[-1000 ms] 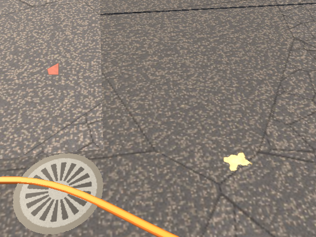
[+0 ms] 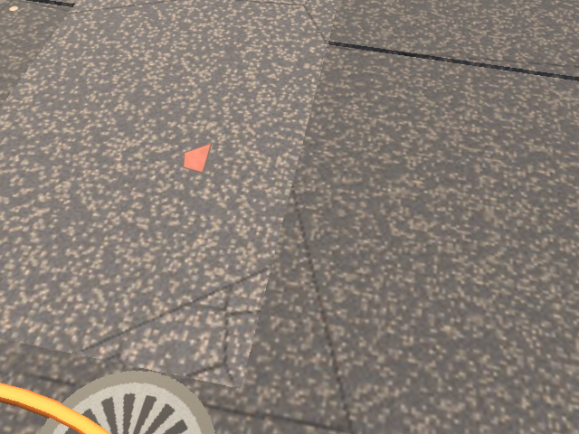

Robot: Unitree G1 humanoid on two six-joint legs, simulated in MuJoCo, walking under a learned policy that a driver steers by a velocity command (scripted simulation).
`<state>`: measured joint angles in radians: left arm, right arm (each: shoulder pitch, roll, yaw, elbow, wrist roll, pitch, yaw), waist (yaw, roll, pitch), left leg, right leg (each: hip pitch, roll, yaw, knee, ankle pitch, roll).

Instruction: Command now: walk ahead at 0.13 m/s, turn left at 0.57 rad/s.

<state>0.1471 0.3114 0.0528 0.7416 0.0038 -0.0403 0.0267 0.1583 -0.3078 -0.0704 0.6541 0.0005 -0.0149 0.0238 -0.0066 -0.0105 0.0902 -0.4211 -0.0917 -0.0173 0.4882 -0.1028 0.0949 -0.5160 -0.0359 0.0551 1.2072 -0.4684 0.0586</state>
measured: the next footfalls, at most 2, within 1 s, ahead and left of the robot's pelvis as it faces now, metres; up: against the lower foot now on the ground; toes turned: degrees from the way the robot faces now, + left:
right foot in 0.30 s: +0.17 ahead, -0.16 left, +0.00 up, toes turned +17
left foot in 0.72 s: +0.05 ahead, +0.09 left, +0.00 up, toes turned +28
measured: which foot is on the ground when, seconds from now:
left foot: down 0.00-0.30, up 0.32-0.70, down 0.72-1.00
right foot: up 0.00-0.28, down 0.30-0.72, up 0.74-1.00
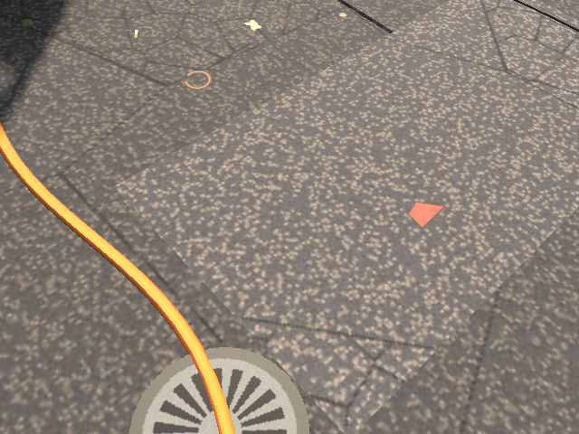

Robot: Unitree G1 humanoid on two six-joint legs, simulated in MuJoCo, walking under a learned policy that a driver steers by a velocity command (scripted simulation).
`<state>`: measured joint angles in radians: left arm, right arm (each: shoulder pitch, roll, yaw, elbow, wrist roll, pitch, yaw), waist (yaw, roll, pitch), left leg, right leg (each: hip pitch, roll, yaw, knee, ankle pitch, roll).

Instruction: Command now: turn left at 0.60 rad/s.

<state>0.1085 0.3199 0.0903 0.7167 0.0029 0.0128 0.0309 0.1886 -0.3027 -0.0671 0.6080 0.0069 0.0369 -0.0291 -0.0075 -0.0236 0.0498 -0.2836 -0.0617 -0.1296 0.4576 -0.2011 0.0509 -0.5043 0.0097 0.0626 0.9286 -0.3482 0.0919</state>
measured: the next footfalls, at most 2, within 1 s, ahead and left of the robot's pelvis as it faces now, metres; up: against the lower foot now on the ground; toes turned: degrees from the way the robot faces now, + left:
right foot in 0.18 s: +0.07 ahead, -0.13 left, +0.00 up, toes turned +12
left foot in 0.52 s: -0.01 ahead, +0.12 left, +0.00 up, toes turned +8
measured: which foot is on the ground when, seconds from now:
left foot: down 0.00-0.20, up 0.22-0.50, down 0.52-0.88, up 0.90-1.00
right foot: up 0.00-0.16, down 0.18-0.54, up 0.56-0.86, down 0.88-1.00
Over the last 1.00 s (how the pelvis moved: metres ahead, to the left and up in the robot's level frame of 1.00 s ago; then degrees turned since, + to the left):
0.06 -0.01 0.01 36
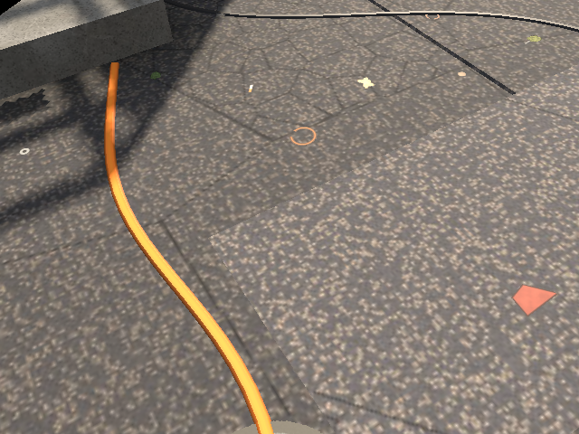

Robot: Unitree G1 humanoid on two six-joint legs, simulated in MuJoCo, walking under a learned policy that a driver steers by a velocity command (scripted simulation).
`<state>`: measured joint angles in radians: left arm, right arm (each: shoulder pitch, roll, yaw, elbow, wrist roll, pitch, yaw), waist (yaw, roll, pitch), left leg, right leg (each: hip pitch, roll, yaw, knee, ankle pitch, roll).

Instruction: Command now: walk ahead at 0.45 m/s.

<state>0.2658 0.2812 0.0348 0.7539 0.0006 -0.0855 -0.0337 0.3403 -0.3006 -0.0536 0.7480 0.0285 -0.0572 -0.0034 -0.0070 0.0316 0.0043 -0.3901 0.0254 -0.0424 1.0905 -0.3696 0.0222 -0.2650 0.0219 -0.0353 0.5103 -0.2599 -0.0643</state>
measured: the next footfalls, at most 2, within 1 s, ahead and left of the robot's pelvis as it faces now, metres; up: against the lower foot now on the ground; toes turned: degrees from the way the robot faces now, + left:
left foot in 0.40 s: +0.39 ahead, +0.13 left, +0.00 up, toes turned +1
right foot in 0.92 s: +0.68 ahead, -0.11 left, +0.00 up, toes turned -2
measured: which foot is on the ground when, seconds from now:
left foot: up 0.00-0.38, down 0.40-0.94, up 0.96-1.00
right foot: down 0.00-0.42, up 0.44-0.90, down 0.92-1.00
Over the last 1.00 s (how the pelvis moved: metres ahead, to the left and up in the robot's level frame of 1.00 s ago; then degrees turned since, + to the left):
0.13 -0.04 -0.01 12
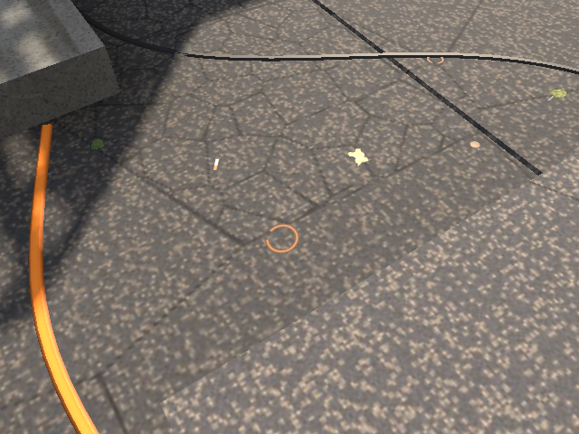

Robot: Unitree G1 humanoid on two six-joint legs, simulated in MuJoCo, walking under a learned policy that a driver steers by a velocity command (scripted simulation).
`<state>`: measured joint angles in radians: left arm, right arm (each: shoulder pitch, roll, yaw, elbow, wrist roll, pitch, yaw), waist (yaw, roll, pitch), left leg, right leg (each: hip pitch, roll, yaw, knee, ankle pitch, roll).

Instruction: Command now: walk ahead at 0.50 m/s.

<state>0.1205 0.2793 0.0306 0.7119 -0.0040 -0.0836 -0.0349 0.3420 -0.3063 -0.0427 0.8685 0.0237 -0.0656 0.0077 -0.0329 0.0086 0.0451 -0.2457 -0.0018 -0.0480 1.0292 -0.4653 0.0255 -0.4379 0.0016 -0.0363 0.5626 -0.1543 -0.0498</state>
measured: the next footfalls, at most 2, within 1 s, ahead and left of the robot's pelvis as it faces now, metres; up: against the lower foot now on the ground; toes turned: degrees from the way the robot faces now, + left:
left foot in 0.46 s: +0.43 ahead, +0.14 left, +0.00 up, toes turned -1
right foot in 0.98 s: +0.66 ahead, -0.15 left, +0.00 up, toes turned -22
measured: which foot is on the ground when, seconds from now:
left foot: up 0.00-0.44, down 0.46-1.00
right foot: down 0.00-0.46, up 0.48-0.96, down 0.98-1.00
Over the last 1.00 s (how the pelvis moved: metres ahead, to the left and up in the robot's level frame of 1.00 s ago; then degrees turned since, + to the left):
0.56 -0.02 -0.01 -1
